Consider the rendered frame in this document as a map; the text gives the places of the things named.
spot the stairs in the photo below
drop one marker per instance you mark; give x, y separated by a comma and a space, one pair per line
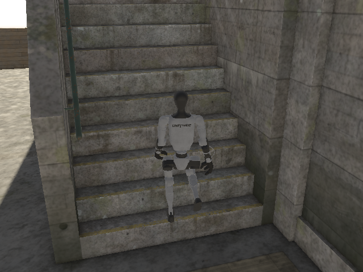
131, 56

